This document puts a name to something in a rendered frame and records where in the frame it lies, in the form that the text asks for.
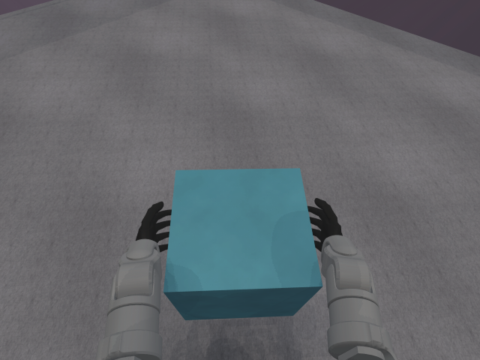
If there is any carton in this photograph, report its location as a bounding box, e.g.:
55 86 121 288
163 168 323 320

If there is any robot left hand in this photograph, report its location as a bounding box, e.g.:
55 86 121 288
136 202 172 252

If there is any left robot forearm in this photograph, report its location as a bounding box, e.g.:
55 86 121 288
95 239 163 360

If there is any right robot forearm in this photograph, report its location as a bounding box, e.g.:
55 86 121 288
321 235 397 360

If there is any robot right hand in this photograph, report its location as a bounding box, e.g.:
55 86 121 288
307 198 342 252

